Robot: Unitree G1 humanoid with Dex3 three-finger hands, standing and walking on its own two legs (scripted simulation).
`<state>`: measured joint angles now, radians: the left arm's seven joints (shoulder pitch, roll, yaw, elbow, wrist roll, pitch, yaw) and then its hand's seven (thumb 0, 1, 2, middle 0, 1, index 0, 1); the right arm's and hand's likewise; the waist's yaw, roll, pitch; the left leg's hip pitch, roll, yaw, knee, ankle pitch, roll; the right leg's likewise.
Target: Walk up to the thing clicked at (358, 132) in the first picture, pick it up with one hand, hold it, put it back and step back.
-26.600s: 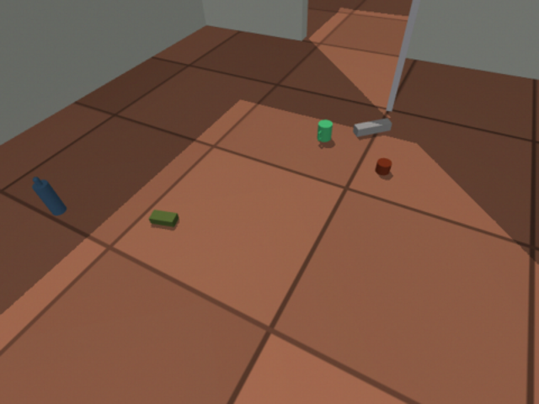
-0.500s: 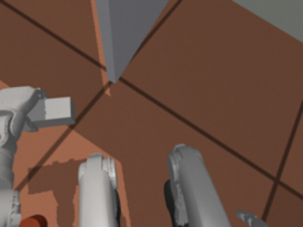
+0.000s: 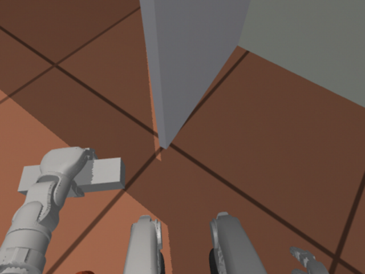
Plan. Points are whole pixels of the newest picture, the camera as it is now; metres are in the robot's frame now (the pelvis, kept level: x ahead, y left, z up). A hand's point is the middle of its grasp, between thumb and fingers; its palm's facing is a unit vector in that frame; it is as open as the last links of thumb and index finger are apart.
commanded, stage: lift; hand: left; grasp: from above
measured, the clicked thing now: (75, 177) +0.38 +0.28 -0.09
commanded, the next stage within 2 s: hold in 0.74 s
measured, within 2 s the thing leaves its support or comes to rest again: neither
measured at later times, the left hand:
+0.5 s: hand (61, 158) +0.36 +0.24 +0.06, palm faces -0.44 -0.06 -0.90, open 9.2 cm
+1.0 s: hand (52, 127) +0.39 +0.23 +0.13, palm faces -0.46 -0.07 -0.89, open 9.2 cm
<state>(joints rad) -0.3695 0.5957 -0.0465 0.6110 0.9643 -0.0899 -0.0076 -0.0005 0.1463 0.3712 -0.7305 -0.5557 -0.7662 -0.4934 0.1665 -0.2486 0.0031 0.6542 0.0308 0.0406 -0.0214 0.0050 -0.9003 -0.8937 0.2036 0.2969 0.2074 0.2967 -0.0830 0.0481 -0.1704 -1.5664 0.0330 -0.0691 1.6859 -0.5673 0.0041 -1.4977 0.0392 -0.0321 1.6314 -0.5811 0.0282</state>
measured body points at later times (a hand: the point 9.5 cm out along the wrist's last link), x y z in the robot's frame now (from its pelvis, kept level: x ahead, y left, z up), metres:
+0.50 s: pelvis +0.04 +0.00 +0.14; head +0.10 +0.00 +0.58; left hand +0.38 +0.24 +0.12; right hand +0.14 -0.27 +0.02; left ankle +0.09 +0.12 -0.52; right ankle +0.09 -0.13 -0.52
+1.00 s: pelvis +0.08 +0.00 +0.19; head +0.12 +0.00 +0.64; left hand +0.41 +0.23 +0.18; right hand +0.19 -0.26 +0.07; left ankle +0.09 +0.12 -0.52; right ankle +0.09 -0.13 -0.52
